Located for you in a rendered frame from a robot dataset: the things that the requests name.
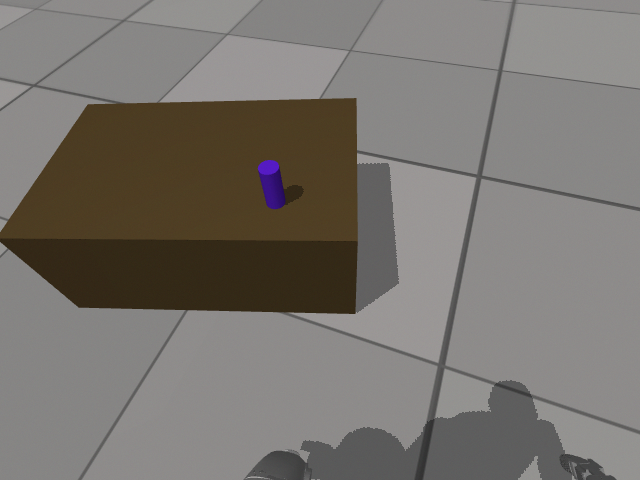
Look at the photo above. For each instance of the can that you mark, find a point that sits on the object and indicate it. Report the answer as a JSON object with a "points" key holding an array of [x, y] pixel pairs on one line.
{"points": [[271, 181]]}

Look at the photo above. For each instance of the right robot hand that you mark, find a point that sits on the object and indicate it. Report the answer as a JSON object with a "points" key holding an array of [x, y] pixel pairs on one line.
{"points": [[583, 469]]}

